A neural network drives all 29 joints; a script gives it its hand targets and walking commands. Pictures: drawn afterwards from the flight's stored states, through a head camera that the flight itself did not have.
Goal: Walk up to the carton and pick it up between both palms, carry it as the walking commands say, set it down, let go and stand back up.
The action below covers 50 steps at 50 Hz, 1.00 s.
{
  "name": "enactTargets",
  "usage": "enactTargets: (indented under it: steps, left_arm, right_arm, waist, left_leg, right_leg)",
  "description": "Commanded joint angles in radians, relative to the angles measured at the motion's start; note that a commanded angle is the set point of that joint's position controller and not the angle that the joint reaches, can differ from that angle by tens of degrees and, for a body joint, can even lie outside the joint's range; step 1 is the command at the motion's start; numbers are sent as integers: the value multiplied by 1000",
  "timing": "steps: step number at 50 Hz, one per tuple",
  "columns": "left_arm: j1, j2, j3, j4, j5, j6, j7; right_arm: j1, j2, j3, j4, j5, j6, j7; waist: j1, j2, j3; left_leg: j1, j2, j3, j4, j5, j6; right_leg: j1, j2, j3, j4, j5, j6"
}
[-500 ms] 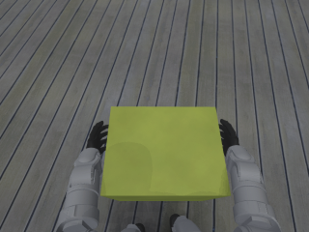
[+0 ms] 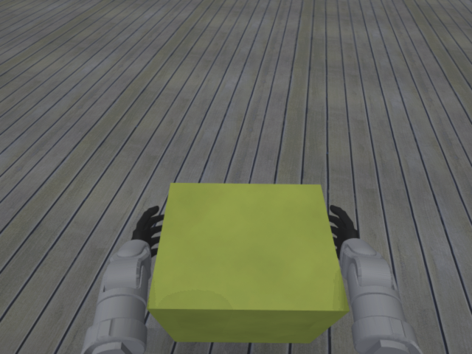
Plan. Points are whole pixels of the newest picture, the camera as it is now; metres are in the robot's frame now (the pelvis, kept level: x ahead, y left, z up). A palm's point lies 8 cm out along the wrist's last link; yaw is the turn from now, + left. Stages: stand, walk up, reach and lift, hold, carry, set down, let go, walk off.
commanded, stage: reach and lift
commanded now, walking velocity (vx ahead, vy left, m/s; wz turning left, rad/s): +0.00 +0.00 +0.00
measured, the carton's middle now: (243, 267) +0.29 -0.02 -0.06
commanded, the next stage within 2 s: hold in 1.52 s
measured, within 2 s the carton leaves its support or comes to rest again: neither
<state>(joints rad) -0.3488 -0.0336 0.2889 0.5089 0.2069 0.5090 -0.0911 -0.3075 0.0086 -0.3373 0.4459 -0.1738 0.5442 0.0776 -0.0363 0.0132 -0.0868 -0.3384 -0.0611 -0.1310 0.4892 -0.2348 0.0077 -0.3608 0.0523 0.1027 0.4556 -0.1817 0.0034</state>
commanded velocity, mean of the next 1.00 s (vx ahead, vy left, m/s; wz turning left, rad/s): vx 0.00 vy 0.00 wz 0.00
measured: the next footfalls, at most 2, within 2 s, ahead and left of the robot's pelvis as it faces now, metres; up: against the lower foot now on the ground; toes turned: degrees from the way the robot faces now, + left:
none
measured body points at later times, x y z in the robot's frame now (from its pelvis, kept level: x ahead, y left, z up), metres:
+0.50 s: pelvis +0.01 +0.00 +0.01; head -0.04 +0.00 +0.46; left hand +0.31 +0.17 +0.04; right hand +0.29 -0.20 +0.04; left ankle +0.01 +0.11 -0.74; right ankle +0.03 -0.12 -0.74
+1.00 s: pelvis +0.01 +0.00 +0.01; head -0.02 +0.00 +0.46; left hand +0.30 +0.18 +0.04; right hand +0.30 -0.19 +0.04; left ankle +0.01 +0.11 -0.74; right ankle +0.03 -0.12 -0.74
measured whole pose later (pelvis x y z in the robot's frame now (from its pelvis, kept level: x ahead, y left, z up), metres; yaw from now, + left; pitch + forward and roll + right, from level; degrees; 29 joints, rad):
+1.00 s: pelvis +0.01 +0.00 +0.01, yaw -1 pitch -5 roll +0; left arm -0.21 -0.05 0.25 0.22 0.19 0.72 -0.11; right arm -0.19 0.03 -0.25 0.19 -0.17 0.73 0.08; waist 0.03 0.01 0.00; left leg -0.03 -0.04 -0.10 0.30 -0.19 0.01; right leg -0.07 0.05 0.12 0.30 -0.15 0.00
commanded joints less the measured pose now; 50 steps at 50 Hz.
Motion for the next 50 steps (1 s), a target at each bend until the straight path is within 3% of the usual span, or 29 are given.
enactTargets:
  steps: [1,3,4,5,6,7,8,9,12,14,15,20,23,24,25,27,28,29,32,35,36,37,38,39,40,43,44,46,50]
  left_arm:
    - [-578,-988,-560,-117,-185,-6,-230]
    - [-636,-979,-546,-119,-195,1,-228]
    - [-599,-1001,-558,-124,-209,16,-226]
    - [-581,-975,-538,-114,-194,21,-223]
    - [-578,-1004,-585,-164,-227,27,-226]
    - [-560,-984,-535,-123,-197,45,-228]
    - [-569,-1017,-581,-160,-225,46,-230]
    - [-485,-980,-519,-91,-176,69,-223]
    - [-547,-988,-595,-188,-233,86,-237]
    - [-488,-953,-575,-200,-209,104,-230]
    - [-486,-976,-651,-281,-247,102,-231]
    - [-458,-931,-653,-344,-243,147,-226]
    - [-440,-917,-607,-280,-225,169,-225]
    - [-425,-921,-624,-306,-227,169,-231]
    - [-474,-924,-625,-304,-240,170,-229]
    - [-535,-929,-617,-320,-242,163,-233]
    - [-522,-898,-611,-332,-239,158,-229]
    - [-585,-922,-636,-338,-253,157,-234]
    - [-519,-921,-611,-349,-239,161,-231]
    - [-480,-917,-616,-349,-235,161,-222]
    - [-501,-903,-610,-365,-238,161,-221]
    - [-472,-904,-602,-348,-229,165,-222]
    - [-486,-887,-606,-382,-236,164,-219]
    - [-455,-885,-600,-365,-225,167,-224]
    - [-422,-891,-595,-341,-215,181,-217]
    - [-403,-898,-625,-384,-226,178,-210]
    - [-405,-870,-599,-376,-199,183,-204]
    - [-404,-865,-621,-403,-212,186,-204]
    - [-408,-875,-649,-434,-241,180,-203]
  right_arm:
    - [-666,973,619,-156,200,-16,243]
    - [-691,969,599,-136,194,-4,249]
    - [-692,959,647,-188,210,2,247]
    - [-647,953,596,-117,186,16,245]
    - [-688,979,664,-225,222,18,250]
    - [-639,946,602,-137,182,39,250]
    - [-688,992,680,-231,229,32,253]
    - [-626,944,633,-170,200,54,252]
    - [-658,964,694,-264,240,73,250]
    - [-622,967,672,-251,230,90,245]
    - [-617,991,745,-337,262,92,242]
    - [-480,981,709,-306,241,145,231]
    - [-547,916,698,-332,231,149,225]
    - [-524,941,698,-341,225,156,227]
    - [-557,916,696,-344,226,159,227]
    - [-626,935,715,-372,241,148,232]
    - [-594,938,713,-327,236,150,234]
    - [-646,941,721,-362,241,143,234]
    - [-599,939,697,-339,224,146,232]
    - [-598,927,728,-382,239,133,230]
    - [-570,930,707,-354,232,143,229]
    - [-555,919,706,-350,219,143,229]
    - [-519,941,710,-341,227,144,229]
    - [-515,918,704,-343,214,148,227]
    - [-488,913,696,-338,214,148,229]
    - [-474,927,730,-383,228,145,222]
    - [-480,922,704,-362,218,148,222]
    - [-467,907,724,-404,217,140,214]
    - [-483,894,753,-455,229,135,202]
  waist:
    - [-8,-8,-388]
    - [-8,-6,-346]
    - [-10,-43,-390]
    - [-13,-60,-291]
    - [5,-42,-393]
    - [-3,-29,-301]
    - [8,-44,-392]
    - [29,-9,-242]
    - [4,-46,-279]
    - [21,-40,-278]
    - [17,-56,-374]
    - [21,-3,-250]
    - [20,20,-126]
    - [28,-13,-168]
    - [14,7,-141]
    - [35,21,-151]
    - [40,-27,-182]
    - [31,-2,-181]
    - [30,-36,-254]
    - [59,-51,-290]
    - [45,-33,-249]
    - [42,-69,-247]
    - [52,-31,-229]
    - [46,-58,-220]
    - [53,-3,-166]
    - [62,-17,-228]
    - [75,45,-169]
    - [67,-11,-203]
    - [54,-24,-211]
  left_leg:
    - [168,-26,58,-96,182,-11]
    - [155,-13,53,-108,104,-8]
    - [187,-20,54,-109,175,-10]
    - [170,-10,42,-117,166,-7]
    - [209,-16,52,-113,177,-13]
    - [171,-14,54,-129,153,-11]
    - [225,-21,54,-133,188,-12]
    - [168,-21,62,-150,168,-12]
    - [224,-29,60,-164,172,-9]
    - [235,-26,60,-167,227,-11]
    - [317,-28,59,-165,314,-14]
    - [294,-34,63,-193,276,-18]
    - [246,-32,70,-208,212,-20]
    - [266,-28,62,-208,202,-21]
    - [266,-28,68,-218,141,-21]
    - [244,-33,70,-217,95,-18]
    - [268,-23,65,-212,128,-18]
    - [273,-31,72,-209,94,-22]
    - [315,-24,63,-210,179,-23]
    - [331,-28,57,-201,239,-23]
    - [320,-22,59,-208,214,-22]
    - [332,-21,52,-211,235,-19]
    - [322,-27,61,-209,226,-19]
    - [347,-23,58,-214,221,-18]
    - [321,-28,62,-229,239,-26]
    - [362,-25,58,-212,292,-23]
    - [328,-28,69,-224,249,-27]
    - [351,-30,59,-214,307,-28]
    - [342,-25,54,-217,293,-26]
  right_leg:
    - [264,36,-63,-53,161,0]
    - [227,30,-65,-55,74,-9]
    - [282,32,-67,-60,143,-2]
    - [222,29,-63,-70,109,-7]
    - [305,35,-60,-68,131,-12]
    - [262,29,-65,-74,111,-11]
    - [331,35,-66,-78,154,-5]
    - [279,29,-65,-94,130,-4]
    - [323,30,-59,-115,142,4]
    - [332,31,-52,-114,197,10]
    - [373,36,-47,-117,292,15]
    - [395,30,-35,-150,279,10]
    - [338,31,-44,-160,197,5]
    - [364,36,-41,-166,184,5]
    - [343,32,-44,-173,120,0]
    - [360,28,-40,-167,83,-1]
    - [363,29,-41,-164,105,0]
    - [342,30,-41,-164,67,-2]
    - [387,34,-38,-157,147,1]
    - [409,37,-33,-148,204,4]
    - [389,37,-36,-151,185,0]
    - [375,41,-38,-158,193,0]
    - [389,33,-29,-162,197,3]
    - [363,40,-36,-162,183,6]
    - [359,38,-39,-172,202,-3]
    - [385,43,-25,-166,245,0]
    - [380,34,-27,-175,210,-4]
    - [397,44,-26,-164,270,1]
    - [406,50,-31,-156,252,4]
